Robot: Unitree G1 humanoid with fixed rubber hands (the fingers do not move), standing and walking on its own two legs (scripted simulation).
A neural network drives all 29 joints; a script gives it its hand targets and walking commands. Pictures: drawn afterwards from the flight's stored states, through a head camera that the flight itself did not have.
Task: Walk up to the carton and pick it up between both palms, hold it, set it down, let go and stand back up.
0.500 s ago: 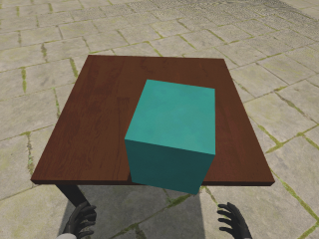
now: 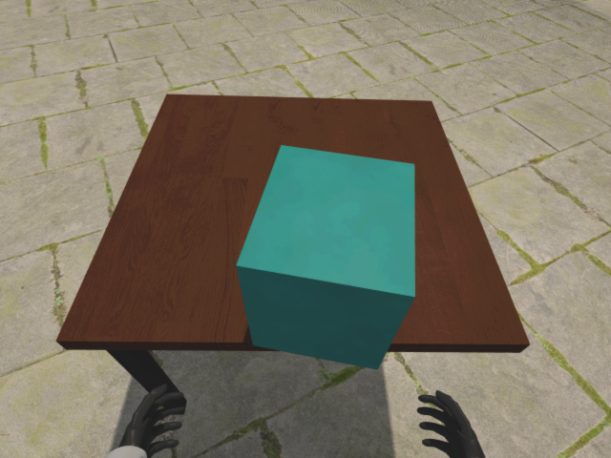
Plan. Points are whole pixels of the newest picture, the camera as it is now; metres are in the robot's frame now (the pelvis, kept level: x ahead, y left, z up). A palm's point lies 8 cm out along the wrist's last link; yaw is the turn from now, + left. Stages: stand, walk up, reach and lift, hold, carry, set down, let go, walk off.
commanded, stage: stand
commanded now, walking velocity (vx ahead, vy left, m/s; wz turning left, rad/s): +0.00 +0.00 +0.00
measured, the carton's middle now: (329, 258) +0.41 -0.03 -0.02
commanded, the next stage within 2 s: none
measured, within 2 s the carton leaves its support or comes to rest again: neither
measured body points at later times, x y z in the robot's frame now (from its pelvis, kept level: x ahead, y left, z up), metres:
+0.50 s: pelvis +0.00 +0.00 +0.00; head +0.02 +0.00 +0.45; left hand +0.10 +0.29 -0.12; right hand +0.11 -0.27 -0.12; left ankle -0.02 +0.12 -0.74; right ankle -0.02 -0.13 -0.74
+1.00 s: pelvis -0.01 +0.00 +0.00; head +0.01 +0.00 +0.45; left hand +0.08 +0.29 -0.12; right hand +0.10 -0.28 -0.12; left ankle -0.02 +0.12 -0.74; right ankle -0.02 -0.13 -0.74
